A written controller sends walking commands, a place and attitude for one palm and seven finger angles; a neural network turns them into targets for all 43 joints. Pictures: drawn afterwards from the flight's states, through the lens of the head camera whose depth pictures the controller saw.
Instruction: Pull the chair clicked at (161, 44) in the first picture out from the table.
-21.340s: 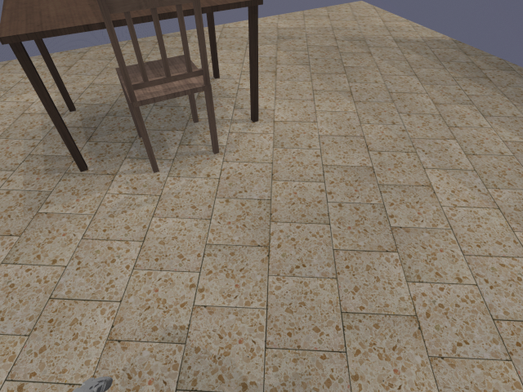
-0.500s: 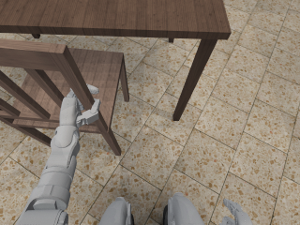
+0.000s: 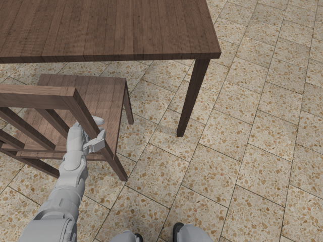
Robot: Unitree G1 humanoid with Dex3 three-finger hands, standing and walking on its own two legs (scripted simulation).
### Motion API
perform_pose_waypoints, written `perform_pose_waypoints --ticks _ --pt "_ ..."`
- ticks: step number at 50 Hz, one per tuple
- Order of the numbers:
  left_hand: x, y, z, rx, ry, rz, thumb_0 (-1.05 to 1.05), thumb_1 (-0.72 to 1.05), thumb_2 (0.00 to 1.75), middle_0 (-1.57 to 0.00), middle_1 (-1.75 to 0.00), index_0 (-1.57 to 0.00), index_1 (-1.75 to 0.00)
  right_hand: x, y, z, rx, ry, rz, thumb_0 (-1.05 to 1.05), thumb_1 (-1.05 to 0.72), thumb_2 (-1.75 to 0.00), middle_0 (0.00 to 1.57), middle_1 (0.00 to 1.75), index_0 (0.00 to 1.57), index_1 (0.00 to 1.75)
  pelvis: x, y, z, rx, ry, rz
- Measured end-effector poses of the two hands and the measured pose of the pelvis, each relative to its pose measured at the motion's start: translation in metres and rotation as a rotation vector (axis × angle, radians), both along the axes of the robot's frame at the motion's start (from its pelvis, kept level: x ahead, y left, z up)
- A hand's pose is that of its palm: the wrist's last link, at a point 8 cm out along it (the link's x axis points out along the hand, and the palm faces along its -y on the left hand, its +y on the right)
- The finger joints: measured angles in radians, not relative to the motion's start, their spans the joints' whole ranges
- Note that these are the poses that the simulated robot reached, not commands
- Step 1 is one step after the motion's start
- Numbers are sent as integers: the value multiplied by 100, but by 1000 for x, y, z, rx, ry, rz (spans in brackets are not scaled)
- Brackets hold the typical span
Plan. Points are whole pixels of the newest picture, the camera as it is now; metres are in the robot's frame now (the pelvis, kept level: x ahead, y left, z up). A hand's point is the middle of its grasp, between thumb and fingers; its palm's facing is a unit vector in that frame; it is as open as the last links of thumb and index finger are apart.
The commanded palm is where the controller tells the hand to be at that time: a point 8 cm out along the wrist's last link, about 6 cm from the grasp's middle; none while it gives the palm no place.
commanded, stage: step backward, pulling the chair out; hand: left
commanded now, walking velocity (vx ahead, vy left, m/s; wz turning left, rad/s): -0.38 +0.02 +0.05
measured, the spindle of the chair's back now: (28, 130) +0.41 +0.37 -0.07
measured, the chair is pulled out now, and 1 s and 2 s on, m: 0.05 0.24 0.43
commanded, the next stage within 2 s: none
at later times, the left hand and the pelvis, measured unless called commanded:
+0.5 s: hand (102, 173) +0.28 +0.15 -0.06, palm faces +0.07 -0.99 -0.13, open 5.8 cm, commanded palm +0.28 +0.19 -0.06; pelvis -0.07 +0.00 +0.00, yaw -1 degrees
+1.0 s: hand (119, 217) +0.18 +0.10 -0.06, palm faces +0.09 -0.96 -0.25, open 6.1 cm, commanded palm +0.17 +0.16 -0.07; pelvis -0.17 -0.05 +0.01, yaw +0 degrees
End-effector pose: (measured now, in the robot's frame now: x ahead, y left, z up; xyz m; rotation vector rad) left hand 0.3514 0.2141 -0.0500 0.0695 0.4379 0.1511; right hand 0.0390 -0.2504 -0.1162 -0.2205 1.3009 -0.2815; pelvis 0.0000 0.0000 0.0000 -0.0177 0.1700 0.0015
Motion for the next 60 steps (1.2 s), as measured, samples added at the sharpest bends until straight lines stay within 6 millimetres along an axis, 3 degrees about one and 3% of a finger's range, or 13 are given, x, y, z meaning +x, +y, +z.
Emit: perform_pose_waypoints --ticks 8,16,20,26,30,34,39,44,48,52,60 --pt "-23 -11 3 44 40 22 7 61 74 -30 -100 -50 -144 -13 -10 -9 24 -27 -7 1 -91 -90 21 30 20 30 -18 -15 0 1 -7 13" --pt "-51 -18 5 40 65 -26 7 62 73 -27 -102 -50 -144 -14 -35 3 -97 -108 13 1 -91 -90 20 30 20 30 -45 0 -2 1 -45 36" --pt "-69 -17 5 38 61 -62 7 62 73 -25 -106 -50 -144 -13 -30 15 -123 -161 38 1 -91 -90 20 30 20 30 -57 4 -1 18 -61 22" --pt "-94 -19 6 30 77 -47 9 60 75 -26 -105 -50 -144 -17 -5 12 -38 -209 92 1 -91 -90 20 30 20 30 -75 0 5 -4 -81 -22" --pt "-105 -24 6 49 80 -34 9 59 76 -28 -103 -50 -144 -33 8 4 41 -212 116 0 -91 -90 20 30 20 30 -94 -12 7 -13 -90 -53" --pt "-118 -30 7 86 84 -8 8 56 76 -30 -103 -50 -144 -61 3 -9 101 -204 100 0 -91 -90 21 30 20 30 -116 -30 4 -12 -91 -65" --pt "-145 -41 10 133 98 43 6 53 73 -31 -106 -50 -144 -108 -31 -31 127 -166 47 0 -90 -90 21 30 20 31 -144 -54 -3 -38 -123 -55" --pt "-176 -55 12 134 132 46 5 53 71 -29 -105 -50 -144 -150 -77 -23 39 -86 -11 1 -91 -90 21 30 20 30 -153 -61 5 18 -113 -74" --pt "-190 -66 13 134 150 13 5 54 70 -28 -108 -50 -144 -159 -103 -10 -53 -75 17 1 -91 -90 20 30 20 30 -162 -58 8 36 -96 -31" --pt "-196 -70 13 140 148 -42 3 54 70 -25 -113 -50 -144 -158 -112 -3 -127 -98 40 1 -91 -90 20 30 19 30 -179 -49 4 30 -91 12" --pt "-220 -69 12 135 134 -86 3 55 71 -22 -117 -50 -144 -162 -76 6 -45 -216 71 1 -91 -90 20 30 19 30 -221 -51 4 41 -118 -31"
